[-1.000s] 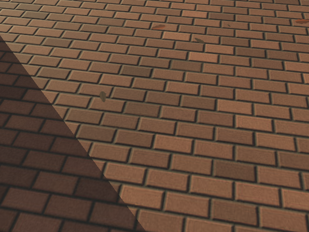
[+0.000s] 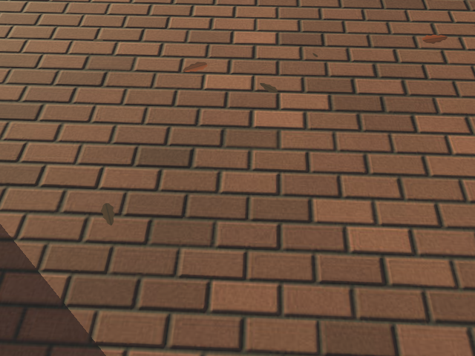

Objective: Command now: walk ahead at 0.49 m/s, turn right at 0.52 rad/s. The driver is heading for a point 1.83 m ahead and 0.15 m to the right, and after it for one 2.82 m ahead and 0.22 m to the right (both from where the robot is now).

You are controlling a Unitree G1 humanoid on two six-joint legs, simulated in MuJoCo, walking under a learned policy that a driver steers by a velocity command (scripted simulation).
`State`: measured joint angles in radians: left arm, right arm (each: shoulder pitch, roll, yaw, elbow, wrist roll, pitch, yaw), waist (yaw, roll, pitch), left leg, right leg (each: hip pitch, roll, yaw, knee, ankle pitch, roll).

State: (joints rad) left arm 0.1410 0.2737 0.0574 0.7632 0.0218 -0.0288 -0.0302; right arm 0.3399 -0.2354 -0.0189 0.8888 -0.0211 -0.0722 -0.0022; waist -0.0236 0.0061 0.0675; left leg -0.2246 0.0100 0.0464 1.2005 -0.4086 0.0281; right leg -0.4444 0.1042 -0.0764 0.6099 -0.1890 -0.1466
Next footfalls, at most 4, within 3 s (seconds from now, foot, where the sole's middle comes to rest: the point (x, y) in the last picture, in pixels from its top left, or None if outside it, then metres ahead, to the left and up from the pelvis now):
0.44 left None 0.43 0.07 -0.75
0.82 right None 0.30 -0.10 -0.75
1.76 right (310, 261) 0.71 -0.20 -0.75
2.34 left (279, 181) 1.01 -0.13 -0.75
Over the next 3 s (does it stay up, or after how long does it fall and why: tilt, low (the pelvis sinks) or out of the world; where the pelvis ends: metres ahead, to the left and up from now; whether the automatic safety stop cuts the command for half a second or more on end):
stays up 1.18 -0.20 0.02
